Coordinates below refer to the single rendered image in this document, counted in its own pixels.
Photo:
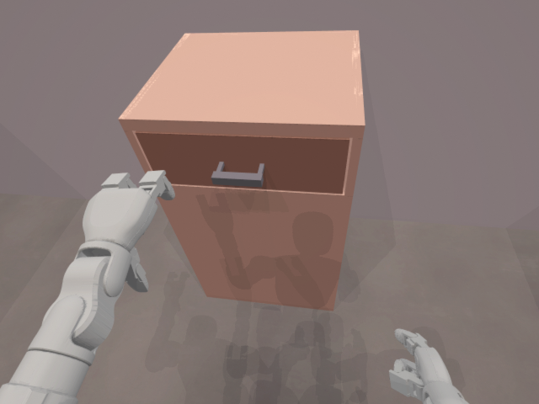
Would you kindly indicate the left robot forearm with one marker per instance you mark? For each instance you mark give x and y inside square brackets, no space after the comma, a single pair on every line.
[81,318]

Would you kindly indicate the drawer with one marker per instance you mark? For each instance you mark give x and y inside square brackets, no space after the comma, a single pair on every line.
[291,163]

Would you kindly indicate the handle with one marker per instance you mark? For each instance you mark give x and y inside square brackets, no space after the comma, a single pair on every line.
[238,179]

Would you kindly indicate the right robot hand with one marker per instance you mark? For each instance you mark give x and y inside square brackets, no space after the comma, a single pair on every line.
[409,378]

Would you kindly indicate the right robot forearm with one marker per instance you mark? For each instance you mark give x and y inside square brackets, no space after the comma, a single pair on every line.
[440,392]

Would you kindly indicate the cabinet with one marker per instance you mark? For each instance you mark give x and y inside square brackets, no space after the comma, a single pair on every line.
[260,245]

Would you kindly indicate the left robot hand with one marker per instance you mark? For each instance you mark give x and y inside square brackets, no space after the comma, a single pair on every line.
[121,213]

